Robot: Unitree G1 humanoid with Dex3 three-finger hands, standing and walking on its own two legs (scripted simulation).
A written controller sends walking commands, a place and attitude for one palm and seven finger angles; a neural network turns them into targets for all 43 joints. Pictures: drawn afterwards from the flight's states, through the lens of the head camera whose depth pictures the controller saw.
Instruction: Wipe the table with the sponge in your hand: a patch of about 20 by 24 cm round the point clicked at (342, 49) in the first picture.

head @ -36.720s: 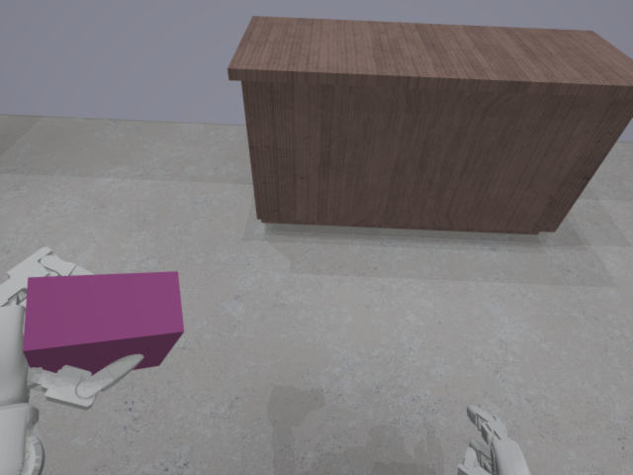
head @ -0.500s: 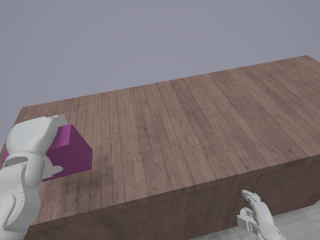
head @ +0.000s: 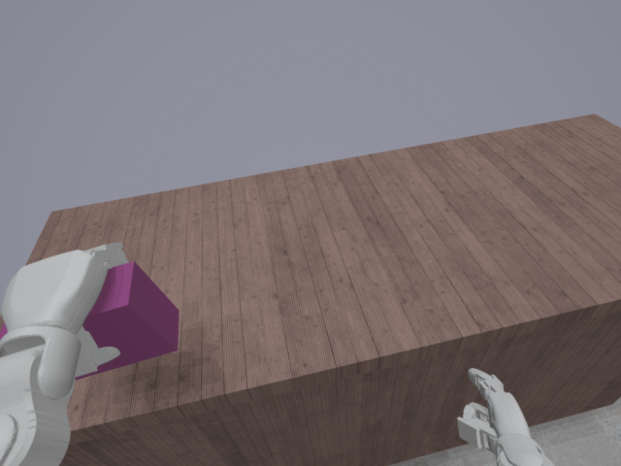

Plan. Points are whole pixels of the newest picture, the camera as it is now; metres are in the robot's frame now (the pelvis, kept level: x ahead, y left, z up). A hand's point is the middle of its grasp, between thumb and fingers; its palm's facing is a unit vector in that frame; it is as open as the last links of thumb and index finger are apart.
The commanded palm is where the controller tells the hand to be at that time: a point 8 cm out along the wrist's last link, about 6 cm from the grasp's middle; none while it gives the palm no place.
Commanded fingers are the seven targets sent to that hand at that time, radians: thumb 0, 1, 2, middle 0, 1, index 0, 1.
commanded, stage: bring the sponge back beside the body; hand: left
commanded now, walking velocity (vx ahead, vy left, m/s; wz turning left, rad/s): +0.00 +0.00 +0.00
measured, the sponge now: (109, 331) +0.21 +0.29 +0.11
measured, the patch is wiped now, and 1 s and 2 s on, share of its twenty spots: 1.00 1.00 1.00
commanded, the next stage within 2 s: step back with the hand held close in 0.58 s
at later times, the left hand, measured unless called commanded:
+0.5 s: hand (95, 329) +0.19 +0.27 +0.15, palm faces +0.15 -0.12 -0.98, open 9.6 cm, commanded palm +0.14 +0.27 +0.21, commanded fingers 0.00 0.10 1.30 -1.20 -1.60 -1.20 -1.60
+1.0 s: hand (120, 289) +0.20 +0.23 +0.20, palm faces +0.36 -0.85 -0.38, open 9.6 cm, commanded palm +0.15 +0.28 +0.21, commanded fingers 0.00 0.10 1.30 -1.20 -1.60 -1.20 -1.60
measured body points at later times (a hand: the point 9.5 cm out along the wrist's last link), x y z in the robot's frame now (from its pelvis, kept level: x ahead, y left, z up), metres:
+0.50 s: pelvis -0.01 -0.01 +0.00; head -0.04 -0.06 +0.45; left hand +0.17 +0.27 +0.20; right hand +0.24 -0.20 -0.08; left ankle +0.02 +0.10 -0.74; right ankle +0.03 -0.11 -0.74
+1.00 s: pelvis -0.01 +0.00 -0.01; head -0.02 +0.01 +0.44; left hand +0.18 +0.27 +0.22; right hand +0.15 -0.25 -0.09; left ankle +0.02 +0.09 -0.74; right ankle +0.03 -0.11 -0.74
